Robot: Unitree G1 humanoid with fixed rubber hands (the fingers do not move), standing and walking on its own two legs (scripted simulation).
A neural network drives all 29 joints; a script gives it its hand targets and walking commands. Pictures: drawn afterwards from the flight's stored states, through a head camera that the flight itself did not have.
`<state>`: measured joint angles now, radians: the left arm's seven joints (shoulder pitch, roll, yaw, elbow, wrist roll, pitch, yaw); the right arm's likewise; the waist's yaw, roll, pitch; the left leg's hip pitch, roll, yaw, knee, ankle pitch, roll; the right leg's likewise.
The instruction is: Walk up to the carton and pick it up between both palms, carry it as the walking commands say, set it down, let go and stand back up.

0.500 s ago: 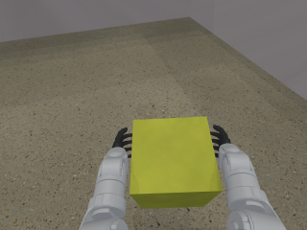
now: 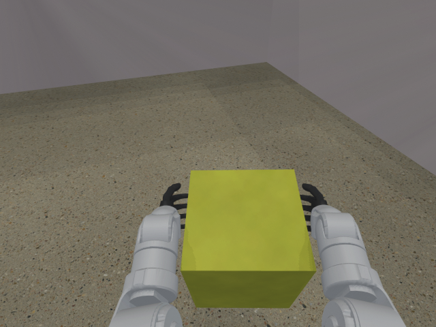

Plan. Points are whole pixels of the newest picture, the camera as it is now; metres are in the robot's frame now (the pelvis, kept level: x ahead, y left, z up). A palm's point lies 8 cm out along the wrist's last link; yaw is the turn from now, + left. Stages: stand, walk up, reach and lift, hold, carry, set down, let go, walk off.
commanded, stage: reach and lift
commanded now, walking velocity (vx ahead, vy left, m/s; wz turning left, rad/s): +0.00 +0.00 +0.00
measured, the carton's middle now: (242, 242) +0.30 -0.01 -0.02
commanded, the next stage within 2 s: hold in 0.90 s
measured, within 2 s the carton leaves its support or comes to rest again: neither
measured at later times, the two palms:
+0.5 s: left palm (166, 224) +0.29 +0.14 +0.06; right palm (318, 219) +0.30 -0.15 +0.07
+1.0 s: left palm (162, 231) +0.27 +0.15 +0.06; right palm (320, 227) +0.28 -0.15 +0.07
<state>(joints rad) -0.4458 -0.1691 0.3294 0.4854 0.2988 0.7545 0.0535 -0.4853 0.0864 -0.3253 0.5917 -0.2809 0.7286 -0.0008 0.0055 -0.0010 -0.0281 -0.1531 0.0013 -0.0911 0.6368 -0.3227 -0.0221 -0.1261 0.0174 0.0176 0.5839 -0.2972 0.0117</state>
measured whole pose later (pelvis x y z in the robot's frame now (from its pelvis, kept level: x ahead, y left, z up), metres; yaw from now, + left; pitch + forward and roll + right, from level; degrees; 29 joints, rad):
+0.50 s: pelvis -0.01 +0.00 +0.00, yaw +0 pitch -11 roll -1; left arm -0.40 -0.17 0.31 0.44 0.30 0.77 0.05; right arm -0.48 0.09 -0.30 0.58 -0.28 0.75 0.00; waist 0.01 0.00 0.00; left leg -0.12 0.00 -0.09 0.61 -0.30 -0.02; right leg -0.10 0.02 0.02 0.56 -0.28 0.01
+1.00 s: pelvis -0.01 +0.00 +0.00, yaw +0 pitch -12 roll -1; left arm -0.35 -0.17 0.28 0.38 0.30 0.78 0.04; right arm -0.43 0.09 -0.26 0.54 -0.28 0.75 0.01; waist 0.00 0.00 0.01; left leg -0.10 0.00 -0.09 0.58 -0.28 -0.02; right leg -0.07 0.02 0.02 0.53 -0.25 0.01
